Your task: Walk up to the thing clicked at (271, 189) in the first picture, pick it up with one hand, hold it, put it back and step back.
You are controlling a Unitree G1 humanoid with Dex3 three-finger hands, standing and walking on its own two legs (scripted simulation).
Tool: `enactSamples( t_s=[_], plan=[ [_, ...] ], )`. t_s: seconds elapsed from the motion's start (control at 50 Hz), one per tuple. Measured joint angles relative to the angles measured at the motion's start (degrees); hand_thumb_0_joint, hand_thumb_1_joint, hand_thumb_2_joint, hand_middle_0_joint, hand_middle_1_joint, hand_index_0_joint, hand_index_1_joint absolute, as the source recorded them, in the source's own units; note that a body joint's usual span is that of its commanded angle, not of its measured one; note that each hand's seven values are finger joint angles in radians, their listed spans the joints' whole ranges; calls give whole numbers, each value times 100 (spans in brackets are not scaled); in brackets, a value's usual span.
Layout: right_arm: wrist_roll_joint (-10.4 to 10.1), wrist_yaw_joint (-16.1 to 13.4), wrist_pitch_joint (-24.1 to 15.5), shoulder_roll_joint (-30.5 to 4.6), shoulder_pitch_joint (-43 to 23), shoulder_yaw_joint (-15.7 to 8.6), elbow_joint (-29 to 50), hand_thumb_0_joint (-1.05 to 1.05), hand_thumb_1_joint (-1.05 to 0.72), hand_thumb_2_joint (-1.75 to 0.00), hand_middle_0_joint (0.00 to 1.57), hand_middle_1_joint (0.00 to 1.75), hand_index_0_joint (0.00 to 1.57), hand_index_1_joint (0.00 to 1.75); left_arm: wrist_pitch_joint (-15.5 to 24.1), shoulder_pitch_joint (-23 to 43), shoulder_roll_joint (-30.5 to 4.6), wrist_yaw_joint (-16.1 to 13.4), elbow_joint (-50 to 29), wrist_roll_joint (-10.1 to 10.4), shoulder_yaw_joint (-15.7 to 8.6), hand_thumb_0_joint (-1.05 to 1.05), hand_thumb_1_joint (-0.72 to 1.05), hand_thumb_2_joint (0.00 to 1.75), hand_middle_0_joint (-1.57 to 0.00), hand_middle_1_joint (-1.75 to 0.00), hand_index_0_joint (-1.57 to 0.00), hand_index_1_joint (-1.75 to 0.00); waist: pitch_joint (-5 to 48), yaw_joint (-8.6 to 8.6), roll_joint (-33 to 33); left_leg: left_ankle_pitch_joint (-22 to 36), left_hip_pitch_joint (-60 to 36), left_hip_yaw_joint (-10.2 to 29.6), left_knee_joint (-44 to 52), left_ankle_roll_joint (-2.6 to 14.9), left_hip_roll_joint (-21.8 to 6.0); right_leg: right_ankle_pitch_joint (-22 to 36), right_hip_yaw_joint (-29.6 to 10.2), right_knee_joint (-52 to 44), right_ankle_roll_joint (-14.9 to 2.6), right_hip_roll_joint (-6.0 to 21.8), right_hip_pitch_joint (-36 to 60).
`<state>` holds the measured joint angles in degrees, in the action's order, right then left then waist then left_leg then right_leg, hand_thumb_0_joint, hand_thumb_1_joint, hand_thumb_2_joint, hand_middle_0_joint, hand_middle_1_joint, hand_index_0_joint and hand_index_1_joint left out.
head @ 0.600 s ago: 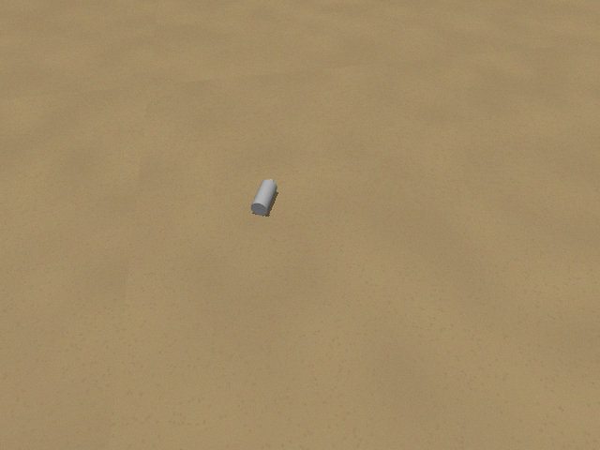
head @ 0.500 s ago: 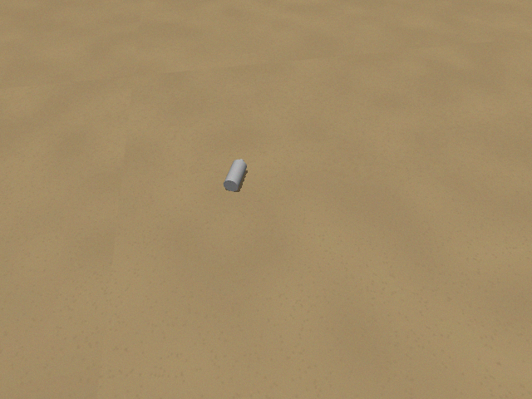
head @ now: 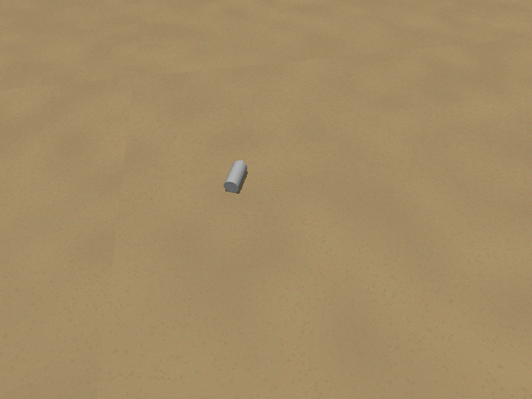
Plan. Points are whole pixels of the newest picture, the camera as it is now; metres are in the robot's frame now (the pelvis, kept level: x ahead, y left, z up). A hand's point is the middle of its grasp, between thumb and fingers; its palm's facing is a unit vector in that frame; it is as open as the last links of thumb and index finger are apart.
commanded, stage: stand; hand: left
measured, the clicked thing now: (236, 174) +1.30 +0.18 -0.74
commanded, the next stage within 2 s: walk up in 0.52 s
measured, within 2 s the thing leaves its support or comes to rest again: neither
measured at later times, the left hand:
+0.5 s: hand out of the picture +0.08 +0.25 -0.16, palm faces -0.04 -0.94 -0.34, open 7.4 cm
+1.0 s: hand out of the picture +0.14 +0.34 -0.17, palm faces +0.30 -0.91 -0.27, open 7.4 cm
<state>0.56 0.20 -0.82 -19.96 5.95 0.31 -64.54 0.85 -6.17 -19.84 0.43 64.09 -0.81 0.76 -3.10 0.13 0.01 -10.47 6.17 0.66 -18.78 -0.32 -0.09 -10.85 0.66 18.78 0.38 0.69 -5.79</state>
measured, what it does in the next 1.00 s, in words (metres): walks ahead, turning left: left foot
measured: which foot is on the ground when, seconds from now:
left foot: down 0.00-0.58, up 0.60-0.80, down 0.82-1.00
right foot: down 0.00-0.82, up 0.84-1.00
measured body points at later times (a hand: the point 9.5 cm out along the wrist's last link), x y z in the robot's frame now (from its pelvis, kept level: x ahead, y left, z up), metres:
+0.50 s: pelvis +0.01 +0.00 +0.00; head +0.02 +0.00 +0.45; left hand +0.08 +0.30 -0.13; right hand +0.08 -0.30 -0.13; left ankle +0.00 +0.12 -0.75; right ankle -0.01 -0.12 -0.75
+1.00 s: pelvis +0.12 +0.04 -0.02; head +0.10 +0.09 +0.43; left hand +0.12 +0.39 -0.15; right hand +0.28 -0.28 -0.08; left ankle +0.11 +0.17 -0.75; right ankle +0.19 -0.09 -0.68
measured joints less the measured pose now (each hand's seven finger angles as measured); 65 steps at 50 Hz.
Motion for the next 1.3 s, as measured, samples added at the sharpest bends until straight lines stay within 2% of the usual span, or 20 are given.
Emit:
enactSamples(
  t_s=[0.52, 0.58, 0.6, 0.64, 0.68, 0.72, 0.76, 0.8, 0.82, 0.84, 0.86, 0.9, 0.94, 1.02, 1.12, 1.18, 1.26, 1.28, 1.3],
  plan=[
    [-2, -7, 7, 8, 55, 1, 2, 1, -91, -90, 20, 30, 20, 30, -2, -40, -13, -1, 33, 2, -27, 0, 91, 90, -20, -30, -20, -30, -9, -4, -12, -15, -55, 7, 59, -15, -16, -17, 8, -55, -16, -15, 54],
    [-20, 126, -62, -45, 399, -143, 257, 1, -91, -90, 20, 30, 20, 30, -38, 3, -84, 244, -331, -142, -297, 0, 91, 90, -20, -30, -20, -30, 43, -33, -16, -439, 331, 355, -548, 92, 62, -918, 303, 575, -189, 14, -197],
    [2, 158, -48, -80, 530, -172, 311, 1, -91, -90, 20, 30, 20, 30, -2, -3, -129, 304, -520, -161, -375, 0, 90, 90, -20, -30, -21, -30, 62, -6, -29, -630, 498, 414, -825, 89, 60, -967, 431, 646, -231, 33, -217],
    [54, 182, 9, -110, 733, -228, 355, 1, -91, -90, 20, 30, 20, 30, 69, -2, -254, 378, -875, -182, -500, 0, 90, 90, -21, -30, -21, -30, 76, 65, -178, -1034, 1064, 80, -1829, 79, 0, -524, 740, 557, -225, 194, -158],
    [68, 256, 35, -192, 848, -283, 382, 1, -91, -90, 20, 30, 20, 30, 79, -25, -339, 414, -1111, -205, -590, 0, 90, 90, -21, -30, -21, -30, 19, 182, -279, -1208, 1495, -204, -2525, 66, -128, -591, 964, 482, -184, 307, 27],
    [47, 353, 27, -315, 929, -348, 491, 1, -91, -90, 20, 30, 21, 30, 45, -108, -442, 470, -1238, -250, -657, 0, 90, 90, -21, -30, -21, -30, -25, 245, -346, -1141, 1726, -387, -2609, 71, -301, -718, 1158, 373, -149, 387, 275],
    [29, 413, -11, -444, 998, -402, 643, 1, -91, -90, 20, 30, 21, 30, -46, -195, -581, 536, -1317, -286, -728, 0, 90, 90, -21, -30, -21, -30, -55, 263, -425, -860, 1767, -524, -2262, 62, -444, -901, 1337, 437, -82, 478, 477],
    [24, 389, -101, -610, 1104, -478, 822, 1, -90, -90, 20, 30, 21, 30, -162, -295, -709, 571, -1385, -319, -790, 0, 90, 90, -21, -30, -21, -30, -30, 263, -495, -575, 1601, -641, -1753, 56, -457, -1351, 1450, 990, -114, 636, 477],
    [40, 338, -165, -733, 1152, -536, 925, 1, -90, -90, 20, 30, 21, 30, -220, -361, -748, 572, -1427, -332, -817, 0, 90, 90, -20, -30, -20, -30, -9, 252, -505, -358, 1513, -640, -1638, 116, -395, -1651, 1379, 1588, -208, 746, 316],
    [70, 250, -213, -804, 1153, -604, 1021, 1, -90, -90, 20, 30, 21, 30, -290, -381, -791, 566, -1436, -349, -849, 0, 90, 90, -20, -30, -20, -30, -45, 208, -579, -235, 1558, -658, -1894, 154, -295, -1902, 1067, 2415, -285, 813, 34],
    [72, 163, -233, -823, 1156, -642, 1102, 1, -90, -90, 20, 30, 21, 30, -374, -361, -823, 565, -1419, -353, -864, 1, 91, 90, -20, -30, -20, -30, -69, 142, -661, -383, 1599, -653, -2146, 176, -195, -1994, 648, 3238, -324, 725, -321],
    [-7, 54, -213, -746, 1198, -601, 1170, 1, -91, -90, 20, 30, 20, 30, -468, -293, -878, 614, -1432, -332, -794, 1, 91, 90, -20, -30, -20, -30, -72, 49, -809, -532, 1470, -576, -2121, 232, -32, -1889, 37, 4377, -294, 418, -1013],
    [-23, -11, -221, -627, 1263, -464, 1189, 1, -91, -90, 20, 30, 20, 30, -429, -254, -894, 673, -1513, -269, -701, 1, 91, 90, -20, -30, -20, -30, -79, 57, -923, -466, 1171, -485, -1752, 225, 52, -1646, -171, 4701, -189, 314, -1567],
    [-16, -47, -353, -454, 1441, -259, 1227, 1, -90, -90, 20, 30, 21, 30, -391, -273, -819, 783, -1714, -249, -591, 1, 91, 90, -20, -30, -20, -30, 2, 45, -953, -331, 684, -135, -1099, 140, 102, -979, -349, 4266, 32, 412, -2301],
    [5, -59, -463, -372, 1546, -162, 1287, 1, -90, -90, 21, 30, 21, 30, -423, -390, -796, 880, -1880, -259, -574, 1, 91, 90, -20, -30, -20, -30, 105, 76, -869, -491, 345, 353, -820, -4, 20, -503, -610, 3581, 191, 567, -2704],
    [24, -79, -492, -424, 1558, -161, 1373, 1, -90, -90, 21, 30, 21, 30, -460, -447, -847, 895, -1906, -264, -627, 1, 91, 90, -20, -30, -20, -30, 162, 108, -822, -748, 257, 604, -894, -104, -56, -455, -679, 3039, 190, 640, -2680],
    [75, -161, -455, -636, 1513, -210, 1483, 1, -90, -90, 21, 30, 21, 30, -449, -467, -921, 865, -1945, -259, -708, 1, 91, 90, -20, -30, -20, -30, 199, 161, -680, -1296, 252, 935, -1309, -287, -229, -746, -530, 2311, 63, 625, -2298],
    [84, -196, -426, -729, 1491, -235, 1501, 1, -90, -90, 21, 30, 21, 30, -403, -471, -916, 842, -1968, -254, -728, 1, 91, 90, -20, -30, -20, -30, 203, 185, -578, -1514, 316, 1040, -1567, -270, -313, -581, -442, 2113, 61, 559, -2141],
    [101, -246, -383, -844, 1440, -284, 1489, 1, -90, -90, 21, 30, 21, 30, -319, -440, -847, 802, -1963, -262, -750, 1, 91, 90, -20, -30, -20, -30, 174, 214, -369, -1682, 518, 1118, -2087, -105, -458, -263, -274, 2196, 135, 445, -2116]
  ],
)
